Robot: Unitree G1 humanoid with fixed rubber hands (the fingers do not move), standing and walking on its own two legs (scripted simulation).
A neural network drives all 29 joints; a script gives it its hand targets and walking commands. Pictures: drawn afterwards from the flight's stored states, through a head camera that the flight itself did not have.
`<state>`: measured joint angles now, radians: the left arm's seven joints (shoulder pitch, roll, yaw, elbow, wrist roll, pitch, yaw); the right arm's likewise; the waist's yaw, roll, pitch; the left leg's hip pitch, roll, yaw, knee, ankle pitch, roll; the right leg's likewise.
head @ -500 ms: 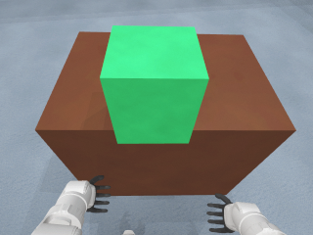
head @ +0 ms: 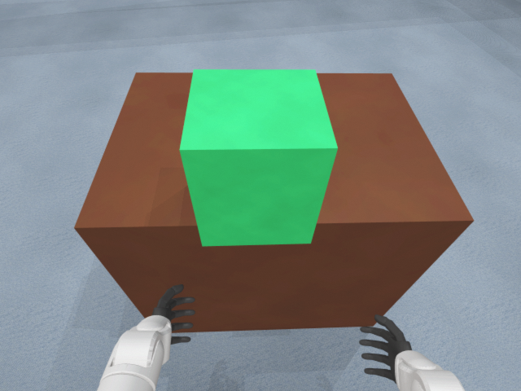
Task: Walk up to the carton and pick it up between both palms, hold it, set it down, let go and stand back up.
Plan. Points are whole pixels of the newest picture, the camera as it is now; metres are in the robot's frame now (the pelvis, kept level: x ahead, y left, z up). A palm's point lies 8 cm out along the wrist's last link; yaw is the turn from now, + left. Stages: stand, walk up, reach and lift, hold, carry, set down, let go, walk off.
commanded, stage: reach and lift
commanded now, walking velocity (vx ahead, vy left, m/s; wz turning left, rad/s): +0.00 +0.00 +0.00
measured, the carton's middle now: (256, 162) +0.49 +0.06 +0.06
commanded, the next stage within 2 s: none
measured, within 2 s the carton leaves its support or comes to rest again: neither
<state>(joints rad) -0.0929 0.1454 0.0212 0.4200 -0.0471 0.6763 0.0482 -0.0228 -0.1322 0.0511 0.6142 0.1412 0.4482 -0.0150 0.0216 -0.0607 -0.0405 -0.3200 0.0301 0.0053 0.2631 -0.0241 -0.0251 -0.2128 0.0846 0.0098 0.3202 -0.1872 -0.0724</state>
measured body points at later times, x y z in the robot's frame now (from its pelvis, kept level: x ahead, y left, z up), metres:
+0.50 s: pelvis +0.01 +0.04 +0.00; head +0.03 +0.06 +0.45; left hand +0.19 +0.20 -0.04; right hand +0.18 -0.20 -0.05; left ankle +0.06 +0.14 -0.75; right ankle -0.02 -0.07 -0.75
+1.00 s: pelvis +0.04 +0.01 +0.00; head +0.05 +0.02 +0.45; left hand +0.24 +0.20 -0.01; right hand +0.25 -0.21 -0.01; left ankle +0.06 +0.14 -0.75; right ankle -0.02 -0.07 -0.75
